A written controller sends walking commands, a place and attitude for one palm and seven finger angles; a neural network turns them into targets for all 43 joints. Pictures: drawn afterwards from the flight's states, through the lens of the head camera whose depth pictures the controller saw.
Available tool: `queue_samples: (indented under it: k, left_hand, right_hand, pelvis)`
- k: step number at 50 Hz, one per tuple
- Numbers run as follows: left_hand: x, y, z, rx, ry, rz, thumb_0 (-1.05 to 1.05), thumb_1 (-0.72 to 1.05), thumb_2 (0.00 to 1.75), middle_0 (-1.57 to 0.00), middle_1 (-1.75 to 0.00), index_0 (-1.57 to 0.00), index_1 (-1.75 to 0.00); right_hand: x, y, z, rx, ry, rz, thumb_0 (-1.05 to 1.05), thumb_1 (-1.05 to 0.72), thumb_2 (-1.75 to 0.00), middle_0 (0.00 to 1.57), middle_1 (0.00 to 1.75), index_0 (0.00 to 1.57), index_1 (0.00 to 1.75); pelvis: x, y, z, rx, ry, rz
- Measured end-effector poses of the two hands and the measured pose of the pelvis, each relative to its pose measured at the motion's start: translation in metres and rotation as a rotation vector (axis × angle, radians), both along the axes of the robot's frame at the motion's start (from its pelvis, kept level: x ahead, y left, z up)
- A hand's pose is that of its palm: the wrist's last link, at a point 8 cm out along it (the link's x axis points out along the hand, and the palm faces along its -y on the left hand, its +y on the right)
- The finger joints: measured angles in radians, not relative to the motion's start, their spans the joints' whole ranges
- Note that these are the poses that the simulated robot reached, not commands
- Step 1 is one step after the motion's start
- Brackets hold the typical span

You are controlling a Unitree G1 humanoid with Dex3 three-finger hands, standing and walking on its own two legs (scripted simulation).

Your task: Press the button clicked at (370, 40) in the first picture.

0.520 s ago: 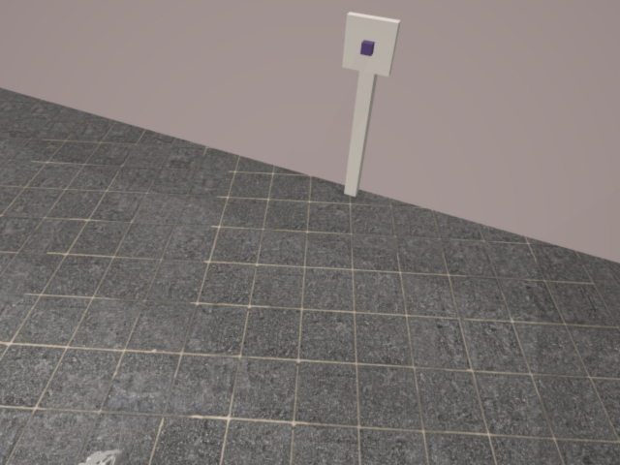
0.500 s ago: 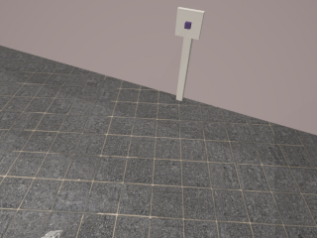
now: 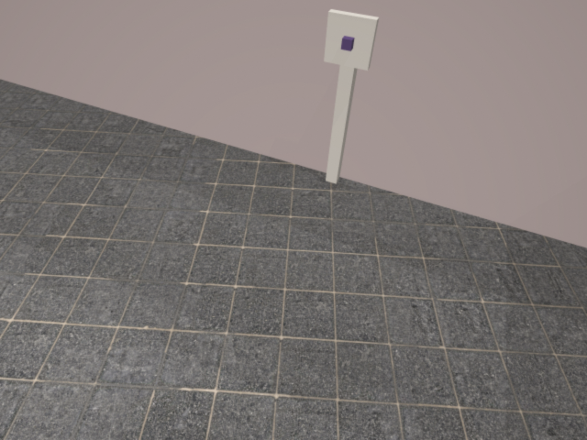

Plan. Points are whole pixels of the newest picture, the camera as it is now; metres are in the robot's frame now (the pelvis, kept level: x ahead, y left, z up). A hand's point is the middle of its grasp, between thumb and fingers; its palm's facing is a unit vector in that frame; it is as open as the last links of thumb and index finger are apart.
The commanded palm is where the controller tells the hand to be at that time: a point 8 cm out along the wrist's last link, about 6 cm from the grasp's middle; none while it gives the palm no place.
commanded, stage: stand and wait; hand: left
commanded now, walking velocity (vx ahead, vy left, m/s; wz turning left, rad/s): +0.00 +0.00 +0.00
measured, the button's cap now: (347, 43) +1.43 -0.12 -0.05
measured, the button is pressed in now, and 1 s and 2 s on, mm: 0 0 0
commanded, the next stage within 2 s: look at it before walking up in 0.30 s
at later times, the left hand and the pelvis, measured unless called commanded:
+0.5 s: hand out of the picture +0.08 +0.24 -0.15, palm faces -0.03 -0.94 -0.33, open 7.4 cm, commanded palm none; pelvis -0.01 -0.01 +0.00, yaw +0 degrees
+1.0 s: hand out of the picture +0.06 +0.24 -0.15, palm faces -0.03 -0.94 -0.33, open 7.4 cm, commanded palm none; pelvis -0.01 -0.01 +0.00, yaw -1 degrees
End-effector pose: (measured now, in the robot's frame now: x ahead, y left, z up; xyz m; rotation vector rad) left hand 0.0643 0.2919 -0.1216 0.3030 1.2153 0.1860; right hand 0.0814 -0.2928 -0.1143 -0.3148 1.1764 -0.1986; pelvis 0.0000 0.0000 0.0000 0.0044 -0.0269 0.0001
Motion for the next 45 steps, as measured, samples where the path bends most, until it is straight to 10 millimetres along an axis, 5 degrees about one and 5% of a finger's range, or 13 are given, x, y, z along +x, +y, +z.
queue_samples:
  k: [11,45]
  left_hand:
    - [0.0,-0.001,0.004,0.011,-0.004,-0.006,0.01,0.9,0.9,-0.2,-0.3,-0.2,-0.3]
    - [-0.005,-0.01,0.005,0.003,-0.001,-0.012,0.01,0.9,0.9,-0.2,-0.3,-0.2,-0.3]
  right_hand:
    - [-0.017,-0.008,-0.001,0.0,0.029,-0.02,0.01,-0.9,-0.9,0.2,0.3,0.2,0.3]
    - [-0.022,-0.012,0.0,0.006,0.028,-0.023,0.01,-0.9,-0.9,0.2,0.3,0.2,0.3]
  pelvis:
    - [-0.004,-0.004,0.002,0.001,-0.006,-0.003]
    - [-0.008,-0.01,0.004,0.0,-0.008,-0.009]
